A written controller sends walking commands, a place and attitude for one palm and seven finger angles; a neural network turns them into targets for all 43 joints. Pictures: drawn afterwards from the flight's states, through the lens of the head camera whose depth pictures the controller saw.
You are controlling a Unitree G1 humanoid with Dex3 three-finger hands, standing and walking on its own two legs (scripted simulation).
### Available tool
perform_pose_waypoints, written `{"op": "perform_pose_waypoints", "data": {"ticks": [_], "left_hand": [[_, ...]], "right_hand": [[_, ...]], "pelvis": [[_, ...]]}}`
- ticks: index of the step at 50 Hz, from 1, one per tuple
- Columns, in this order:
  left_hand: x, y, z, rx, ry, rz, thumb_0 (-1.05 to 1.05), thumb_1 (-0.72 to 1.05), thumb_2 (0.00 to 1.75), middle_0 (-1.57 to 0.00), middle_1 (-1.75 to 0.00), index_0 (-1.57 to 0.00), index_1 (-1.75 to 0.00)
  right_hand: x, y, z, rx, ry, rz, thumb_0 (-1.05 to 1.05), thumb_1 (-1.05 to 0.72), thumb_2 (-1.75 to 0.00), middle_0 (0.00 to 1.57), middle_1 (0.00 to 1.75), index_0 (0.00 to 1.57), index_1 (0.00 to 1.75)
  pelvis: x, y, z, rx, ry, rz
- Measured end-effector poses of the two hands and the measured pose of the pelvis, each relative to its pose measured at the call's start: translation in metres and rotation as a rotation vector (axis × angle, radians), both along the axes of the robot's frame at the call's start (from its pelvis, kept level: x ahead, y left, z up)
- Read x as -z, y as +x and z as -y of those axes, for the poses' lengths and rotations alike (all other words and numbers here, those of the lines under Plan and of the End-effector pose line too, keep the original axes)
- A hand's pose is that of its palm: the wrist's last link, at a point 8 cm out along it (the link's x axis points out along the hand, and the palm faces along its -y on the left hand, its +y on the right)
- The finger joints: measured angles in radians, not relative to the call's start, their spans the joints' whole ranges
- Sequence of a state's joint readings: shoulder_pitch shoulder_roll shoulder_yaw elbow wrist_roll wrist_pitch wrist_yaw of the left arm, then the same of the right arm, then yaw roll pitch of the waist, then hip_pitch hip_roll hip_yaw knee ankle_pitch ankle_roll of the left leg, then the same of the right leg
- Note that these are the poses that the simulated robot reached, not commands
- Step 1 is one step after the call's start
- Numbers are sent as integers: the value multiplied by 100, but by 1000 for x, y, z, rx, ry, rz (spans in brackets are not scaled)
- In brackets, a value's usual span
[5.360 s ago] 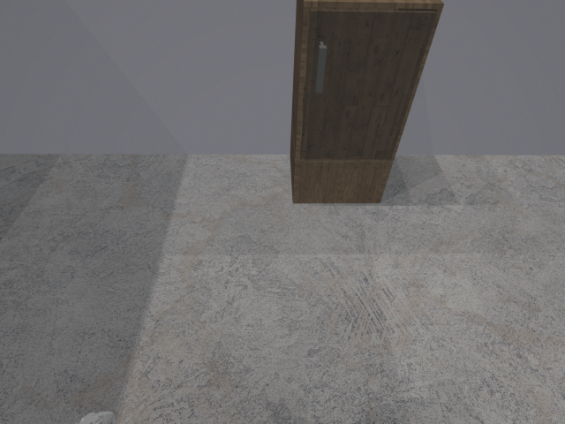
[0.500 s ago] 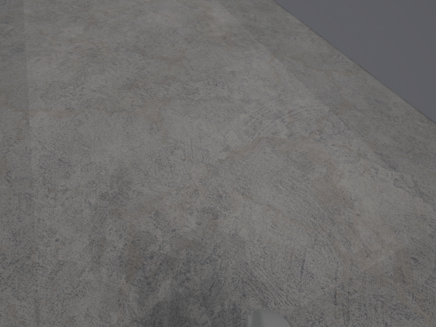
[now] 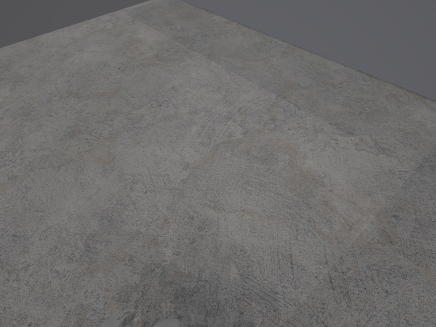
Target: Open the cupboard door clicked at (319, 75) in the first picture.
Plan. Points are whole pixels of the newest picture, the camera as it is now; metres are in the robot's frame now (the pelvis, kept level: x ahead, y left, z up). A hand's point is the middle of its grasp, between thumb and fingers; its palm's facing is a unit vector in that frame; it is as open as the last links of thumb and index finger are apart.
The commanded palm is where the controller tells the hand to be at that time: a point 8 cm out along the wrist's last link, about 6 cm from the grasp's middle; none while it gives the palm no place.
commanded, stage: turn to face it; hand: left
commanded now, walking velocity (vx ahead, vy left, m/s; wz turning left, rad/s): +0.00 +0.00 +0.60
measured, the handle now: out of the picture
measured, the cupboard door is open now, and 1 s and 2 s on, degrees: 0 0 0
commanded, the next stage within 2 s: none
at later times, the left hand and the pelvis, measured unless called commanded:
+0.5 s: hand out of the picture +0.00 +0.27 -0.17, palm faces +0.33 -0.91 -0.25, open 7.4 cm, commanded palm none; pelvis +0.00 +0.04 +0.01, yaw +16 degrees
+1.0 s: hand out of the picture -0.03 +0.17 -0.14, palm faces +0.56 -0.78 -0.28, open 7.4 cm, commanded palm none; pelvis +0.00 -0.04 +0.01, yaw +35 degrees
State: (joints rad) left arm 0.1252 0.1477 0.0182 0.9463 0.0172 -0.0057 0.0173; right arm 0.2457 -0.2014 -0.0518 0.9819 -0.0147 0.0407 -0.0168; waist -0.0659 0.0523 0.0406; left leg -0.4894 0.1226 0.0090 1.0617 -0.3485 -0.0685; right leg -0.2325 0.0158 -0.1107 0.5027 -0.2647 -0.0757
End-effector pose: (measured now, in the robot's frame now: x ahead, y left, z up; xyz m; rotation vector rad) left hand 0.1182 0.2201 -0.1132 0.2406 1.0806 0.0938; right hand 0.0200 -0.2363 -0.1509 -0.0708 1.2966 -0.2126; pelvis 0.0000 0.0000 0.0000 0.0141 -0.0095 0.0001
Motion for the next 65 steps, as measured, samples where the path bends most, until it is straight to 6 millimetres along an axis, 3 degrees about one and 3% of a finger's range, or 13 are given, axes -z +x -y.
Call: {"op": "perform_pose_waypoints", "data": {"ticks": [3,7,14,19,26,32,39,43,50,56,65], "left_hand": [[4,-6,2,-48,-37,8,0,90,90,-20,-30,-20,-30],[15,-22,-10,-142,-65,13,0,91,90,-20,-30,-20,-30],[49,-86,-53,-309,-76,-114,0,91,90,-20,-30,-20,-30],[39,-126,-76,-369,-49,-214,1,91,90,-20,-30,-20,-30],[22,-144,-88,-442,-19,-184,1,91,90,-19,-30,-19,-30],[14,-135,-76,-482,-7,-112,1,91,90,-19,-30,-19,-30],[4,-123,-38,-518,26,-5,1,91,90,-19,-30,-20,-30],[-5,-143,-10,-566,44,-9,0,90,90,-20,-30,-20,-30],[-10,-186,22,-676,25,-65,1,90,90,-20,-30,-20,-30],[1,-234,40,-788,-15,-125,1,90,90,-20,-30,-20,-30],[43,-331,41,-973,-103,-245,1,90,90,-20,-30,-20,-30]], "right_hand": [[-1,15,-7,-45,6,-2,0,-91,-90,19,30,20,30],[-4,34,-19,-126,-3,-26,0,-91,-90,19,30,20,30],[-11,75,-41,-262,-66,12,0,-91,-90,20,30,20,30],[-26,85,-51,-309,-92,31,0,-91,-90,20,30,20,30],[-37,95,-52,-374,-92,32,0,-91,-90,20,30,21,30],[-34,108,-38,-425,-83,39,0,-91,-90,20,30,21,30],[-11,131,-5,-489,-54,41,0,-91,-90,20,30,21,30],[-6,149,7,-538,-42,39,1,-91,-90,20,30,20,30],[-13,172,3,-645,-27,29,0,-91,-90,19,30,20,30],[-13,190,-28,-767,-43,7,1,-91,-90,19,30,20,30],[-26,217,-132,-982,-55,169,1,-91,-90,19,30,20,30]], "pelvis": [[0,6,-3,-37,-9,6],[3,9,-9,-94,-21,8],[16,8,-32,-191,-32,-4],[4,4,-41,-222,-50,-13],[-7,1,-38,-291,-63,-19],[-6,-1,-20,-364,-55,-21],[4,-2,16,-458,-23,-31],[3,-1,31,-516,-6,-22],[-7,1,42,-616,27,-12],[-4,-5,37,-702,19,-11],[15,-32,7,-819,-18,-18]]}}
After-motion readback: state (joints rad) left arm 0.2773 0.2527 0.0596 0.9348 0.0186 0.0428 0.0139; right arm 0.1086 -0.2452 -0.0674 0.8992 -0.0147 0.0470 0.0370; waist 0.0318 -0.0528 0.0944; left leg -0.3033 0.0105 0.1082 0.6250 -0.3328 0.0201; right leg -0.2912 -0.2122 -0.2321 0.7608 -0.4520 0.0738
